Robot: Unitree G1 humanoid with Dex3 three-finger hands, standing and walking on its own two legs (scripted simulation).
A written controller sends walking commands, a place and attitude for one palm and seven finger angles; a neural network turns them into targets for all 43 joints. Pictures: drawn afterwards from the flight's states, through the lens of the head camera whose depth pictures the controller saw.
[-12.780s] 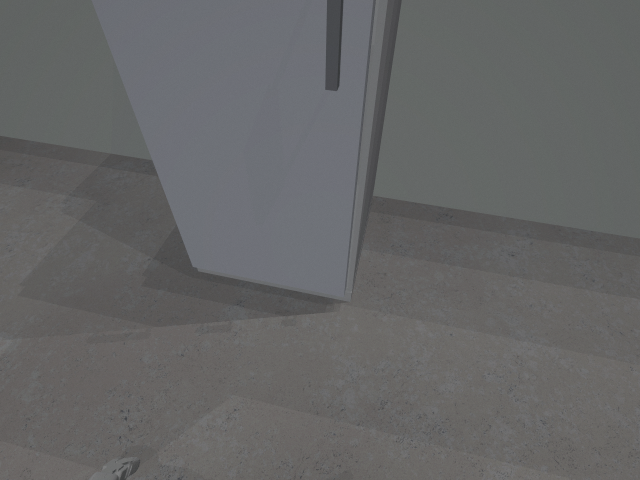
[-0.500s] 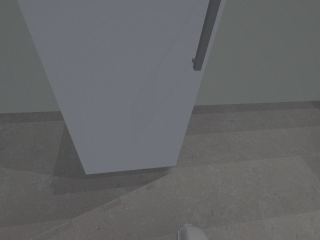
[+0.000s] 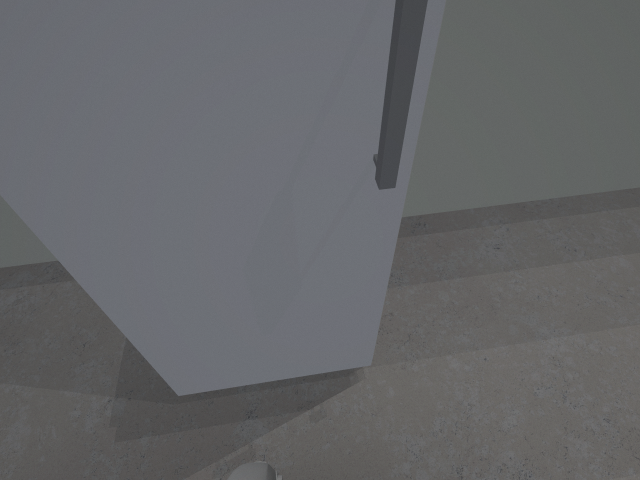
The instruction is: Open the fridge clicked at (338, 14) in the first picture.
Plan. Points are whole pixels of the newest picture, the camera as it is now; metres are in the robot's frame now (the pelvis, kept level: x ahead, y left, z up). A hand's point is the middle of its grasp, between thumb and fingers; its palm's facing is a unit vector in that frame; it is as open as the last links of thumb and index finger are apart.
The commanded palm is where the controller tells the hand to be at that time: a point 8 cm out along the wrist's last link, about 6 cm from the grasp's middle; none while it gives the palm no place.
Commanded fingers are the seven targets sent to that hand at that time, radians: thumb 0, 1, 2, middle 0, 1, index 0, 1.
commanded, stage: come to a stop and stand still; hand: right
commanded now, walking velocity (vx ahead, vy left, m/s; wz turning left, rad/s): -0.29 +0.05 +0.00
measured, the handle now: (392, 85) +0.50 -0.07 +0.24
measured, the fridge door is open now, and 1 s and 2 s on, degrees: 0 0 0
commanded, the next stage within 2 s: none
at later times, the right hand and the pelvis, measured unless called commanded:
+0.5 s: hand out of the picture +0.06 -0.11 -0.15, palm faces +0.02 +0.95 -0.30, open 7.3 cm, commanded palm none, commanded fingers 0.00 -0.90 -0.90 0.20 0.30 0.20 0.30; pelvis -0.01 +0.08 +0.00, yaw +1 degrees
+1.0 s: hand out of the picture -0.08 -0.17 -0.18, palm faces +0.08 +0.98 -0.16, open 7.4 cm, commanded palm none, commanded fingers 0.00 -0.90 -0.90 0.20 0.30 0.20 0.30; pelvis -0.06 +0.01 +0.01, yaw +0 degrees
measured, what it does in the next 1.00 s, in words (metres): steps on the spot: left foot, then right foot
